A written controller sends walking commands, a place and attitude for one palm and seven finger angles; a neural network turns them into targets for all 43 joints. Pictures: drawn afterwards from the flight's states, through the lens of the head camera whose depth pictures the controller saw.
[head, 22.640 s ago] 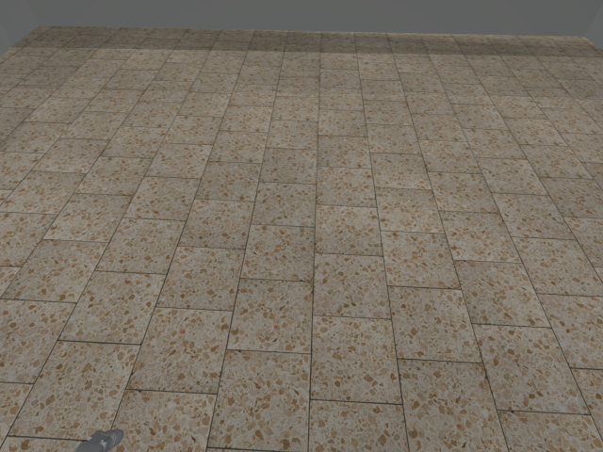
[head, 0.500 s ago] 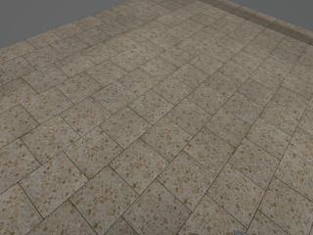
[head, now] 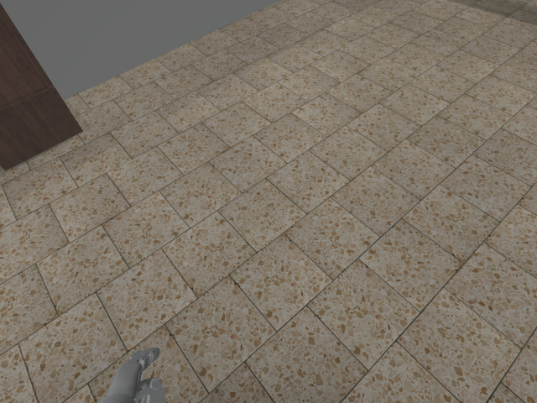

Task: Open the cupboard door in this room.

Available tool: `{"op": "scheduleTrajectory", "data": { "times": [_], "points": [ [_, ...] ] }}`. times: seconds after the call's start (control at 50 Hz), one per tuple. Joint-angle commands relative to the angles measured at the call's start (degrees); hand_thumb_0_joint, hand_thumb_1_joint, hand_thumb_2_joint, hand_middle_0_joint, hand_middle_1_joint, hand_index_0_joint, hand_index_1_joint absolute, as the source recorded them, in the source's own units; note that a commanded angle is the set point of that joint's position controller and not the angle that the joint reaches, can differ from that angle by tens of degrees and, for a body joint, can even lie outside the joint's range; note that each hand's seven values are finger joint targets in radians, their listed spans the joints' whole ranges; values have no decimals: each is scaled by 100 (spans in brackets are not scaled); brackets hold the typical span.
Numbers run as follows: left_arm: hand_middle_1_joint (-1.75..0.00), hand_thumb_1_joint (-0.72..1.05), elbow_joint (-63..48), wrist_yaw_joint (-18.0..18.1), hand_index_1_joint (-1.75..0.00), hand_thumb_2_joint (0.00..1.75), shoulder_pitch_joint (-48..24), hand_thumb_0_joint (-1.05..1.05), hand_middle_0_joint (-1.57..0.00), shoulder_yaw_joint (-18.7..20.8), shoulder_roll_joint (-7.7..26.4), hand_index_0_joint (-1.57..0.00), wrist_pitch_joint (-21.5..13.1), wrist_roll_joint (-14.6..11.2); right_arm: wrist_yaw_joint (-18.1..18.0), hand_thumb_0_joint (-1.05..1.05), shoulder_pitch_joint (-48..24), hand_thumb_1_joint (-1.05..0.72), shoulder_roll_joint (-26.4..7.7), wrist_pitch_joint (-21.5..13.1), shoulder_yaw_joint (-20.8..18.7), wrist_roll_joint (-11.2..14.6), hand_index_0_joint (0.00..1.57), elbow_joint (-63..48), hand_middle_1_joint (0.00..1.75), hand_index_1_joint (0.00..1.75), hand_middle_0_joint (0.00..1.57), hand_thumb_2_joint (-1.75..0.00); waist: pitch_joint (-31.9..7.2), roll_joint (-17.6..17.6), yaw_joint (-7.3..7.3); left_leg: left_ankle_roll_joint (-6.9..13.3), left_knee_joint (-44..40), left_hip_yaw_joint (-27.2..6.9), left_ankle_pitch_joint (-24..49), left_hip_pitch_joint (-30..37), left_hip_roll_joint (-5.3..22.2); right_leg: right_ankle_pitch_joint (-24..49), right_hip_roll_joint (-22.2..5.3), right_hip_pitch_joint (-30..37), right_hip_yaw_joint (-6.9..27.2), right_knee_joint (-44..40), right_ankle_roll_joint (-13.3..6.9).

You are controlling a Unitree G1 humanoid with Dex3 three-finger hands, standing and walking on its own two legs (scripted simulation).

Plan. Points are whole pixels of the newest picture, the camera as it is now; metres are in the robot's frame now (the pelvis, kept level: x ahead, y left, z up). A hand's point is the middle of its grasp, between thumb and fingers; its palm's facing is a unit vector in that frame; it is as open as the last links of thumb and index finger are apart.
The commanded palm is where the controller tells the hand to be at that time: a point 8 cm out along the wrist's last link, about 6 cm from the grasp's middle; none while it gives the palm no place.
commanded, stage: turn or walk to find it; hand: left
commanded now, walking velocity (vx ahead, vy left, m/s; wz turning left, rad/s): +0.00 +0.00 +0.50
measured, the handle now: out of the picture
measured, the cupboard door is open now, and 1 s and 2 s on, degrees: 0 0 0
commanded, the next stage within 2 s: none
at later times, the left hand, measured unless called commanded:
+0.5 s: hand out of the picture -0.06 +0.23 -0.18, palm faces +0.34 -0.90 -0.25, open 7.4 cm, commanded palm none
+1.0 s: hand (105, 398) +0.15 +0.28 -0.14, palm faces +0.42 -0.87 -0.25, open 7.4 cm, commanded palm none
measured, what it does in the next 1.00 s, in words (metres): walks ahead, turning left: left foot, then right foot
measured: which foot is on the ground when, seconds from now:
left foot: up 0.00-0.46, down 0.48-0.98, up 1.00-1.00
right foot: down 0.00-0.48, up 0.50-0.96, down 0.98-1.00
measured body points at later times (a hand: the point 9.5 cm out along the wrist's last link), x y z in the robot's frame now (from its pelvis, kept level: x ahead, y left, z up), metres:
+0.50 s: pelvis -0.01 +0.02 -0.01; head +0.03 +0.06 +0.44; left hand -0.08 +0.28 -0.16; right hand +0.17 -0.20 -0.14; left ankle -0.06 +0.12 -0.73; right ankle +0.00 -0.11 -0.73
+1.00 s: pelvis +0.11 +0.04 -0.01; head +0.14 +0.03 +0.44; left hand +0.13 +0.33 -0.12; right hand +0.17 -0.20 -0.17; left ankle -0.06 +0.12 -0.72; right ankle +0.23 -0.03 -0.73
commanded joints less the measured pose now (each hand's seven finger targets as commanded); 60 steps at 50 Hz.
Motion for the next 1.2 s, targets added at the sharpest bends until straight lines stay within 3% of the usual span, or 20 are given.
{"op": "scheduleTrajectory", "data": {
  "times": [0.0,0.04,0.08,0.32,0.4,0.42,0.44,0.46,0.48,0.54,0.6,0.78,0.88,0.92,0.94,0.96,0.98,1.02,1.08,1.18],
  "points": [
    [-30,90,-230,121,-30,90,751,0,-20,330,1226,-20,-111,-3,-41,0,-106,-90,-703,-7,-228,-16,20,-531,30,30,20,-90,-619,-1095,360,-184,3013,91,-1223,-1351,314,1460,-2480,839,1777,-1510,-1026],
    [-30,90,-379,123,-30,90,150,0,-20,275,974,-20,-69,-13,32,0,60,-90,-614,89,-238,-38,20,-328,30,30,20,-90,-173,-1012,100,-237,3551,288,-645,-1375,533,545,-1976,330,1157,-1608,-762],
    [-30,90,-371,77,-30,90,217,0,-20,216,798,-20,-131,1,85,0,136,-90,-547,101,-200,-44,20,-267,30,30,20,-90,-99,-1123,75,-332,3695,470,-179,-1405,571,1104,-1617,389,480,-1490,-583],
    [-30,90,49,38,-30,90,1273,0,-20,371,1213,-20,-85,111,91,0,-917,-90,-417,26,-17,30,20,-560,30,30,20,-90,-416,-1435,563,-423,1416,1188,-696,-868,704,2653,-1951,1226,-125,-908,-853],
    [-30,90,110,26,-30,90,1218,0,-20,428,1337,-20,-39,89,66,0,-683,-90,-486,-89,5,49,20,-566,30,30,20,-90,-782,-1372,407,-297,-153,1461,-8,65,635,2803,-2004,1181,-398,-214,-614],
    [-30,90,108,18,-30,90,1143,0,-20,424,1298,-20,-14,46,77,0,-466,-90,-610,-134,-18,40,20,-510,30,30,20,-90,-922,-1086,237,-229,-965,1397,744,711,652,2480,-1856,869,-644,259,-356],
    [-30,90,50,3,-30,90,1208,0,-20,388,1062,-20,18,2,77,0,-183,-90,-1012,-199,-99,14,20,-466,30,30,20,-90,-1133,43,80,5,-1455,487,1538,1747,1292,1091,-1446,-110,-839,1227,-21],
    [-30,90,-160,-44,-30,90,1084,0,-20,266,642,-20,29,-17,40,0,142,-90,-1607,-214,-252,-22,20,-438,30,30,20,-90,-1126,1704,-119,671,-1484,-1307,3326,2404,2694,-2129,-692,-1719,-847,2350,389],
    [-30,90,-269,-28,-30,90,691,0,-20,225,735,-20,79,45,19,0,452,-90,-1722,-154,-251,-25,20,-282,30,30,20,-90,-1068,1231,-272,1112,-1521,-1345,2827,2205,3002,-2382,-654,-1862,-383,2919,314],
    [-30,90,-141,-162,-30,90,275,0,-20,278,827,-20,30,59,-90,0,-76,-90,-1237,-243,-109,-45,20,-383,30,30,20,-90,-360,1033,-88,1017,-1875,-1137,932,1555,2300,-1189,-733,-2265,32,3436,302],
    [-30,90,73,-275,-30,90,585,0,-20,276,786,-20,-51,85,-76,0,-172,-90,-1087,-397,-40,-19,20,-437,30,30,20,-90,-308,550,115,831,-1960,-552,1254,1568,1822,-433,-615,-2130,-32,3427,371],
    [-30,90,-334,-299,-30,90,-224,0,-20,223,694,-20,-146,52,-57,0,472,-90,-1018,-541,-103,-19,20,-247,30,30,20,-90,115,513,-21,1144,-2208,-881,1342,1534,1881,-129,-715,-2362,60,2208,561],
    [-30,90,-405,-338,-30,90,-192,0,-20,212,575,-20,-243,22,-69,0,339,-90,-1033,-532,-126,-54,20,-192,30,30,20,-90,22,665,94,971,-1749,-769,1764,855,1671,-130,-394,-934,-292,665,481],
    [-30,90,-99,-319,-30,90,717,0,-20,265,678,-20,-304,32,-81,0,236,-90,-999,-519,-125,-37,20,-156,30,30,20,-90,-312,276,526,717,-870,-574,1712,207,1377,445,-214,679,-391,-88,394],
    [-30,90,147,-274,-30,90,1571,0,-20,344,1020,-20,-391,59,-49,0,250,-90,-845,-550,-107,1,20,-163,30,30,20,-90,-759,-443,905,484,235,-325,1372,-519,1005,459,-574,2097,21,-516,251],
    [-30,90,354,-177,-30,90,2405,0,-20,509,1694,-20,-460,141,-9,0,414,-90,-369,-593,-14,45,20,-283,30,30,20,-90,-1478,-2218,1168,152,2126,424,-866,-1668,286,-250,-2375,3314,1896,-1095,-189],
    [-30,90,392,-126,-30,90,2529,0,-20,498,1826,-20,-415,48,-7,0,194,-90,-468,-573,-20,40,20,-460,30,30,20,-90,-1421,-2198,1115,162,3215,430,-1561,-2054,321,-583,-3012,2901,3110,-1711,-470],
    [-30,90,191,-122,-30,90,1593,0,-20,433,1441,-20,-463,51,89,0,76,-90,-469,-524,-92,1,20,-361,30,30,20,-90,-524,-1479,763,206,4034,365,-501,-2134,832,-2319,-2728,1444,2727,-2152,-476],
    [-30,90,152,-101,-30,90,973,0,-20,230,700,-20,-525,64,184,0,205,-90,-250,-335,-70,-69,20,-103,30,30,20,-90,-33,-1048,281,45,3967,538,519,-1693,1096,-1088,-2063,341,862,-2149,-196],
    [-30,90,497,-72,-30,90,1494,0,-20,170,488,-20,-597,95,214,0,59,-90,-111,-216,-49,-65,20,-99,30,30,20,-90,194,-1073,238,-133,3502,762,1095,-2004,1136,-125,-1801,419,-131,-2314,-281]
  ]
}}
